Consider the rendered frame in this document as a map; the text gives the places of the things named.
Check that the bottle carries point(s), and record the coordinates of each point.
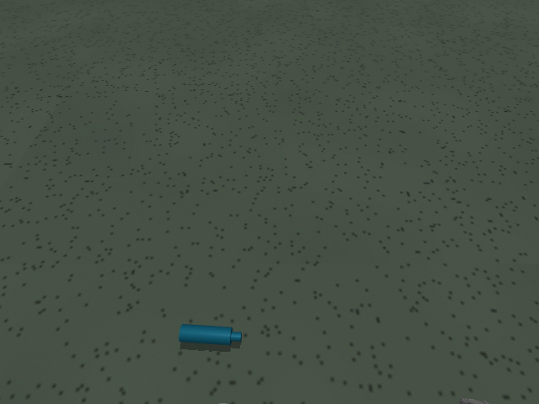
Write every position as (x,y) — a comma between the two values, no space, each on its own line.
(208,334)

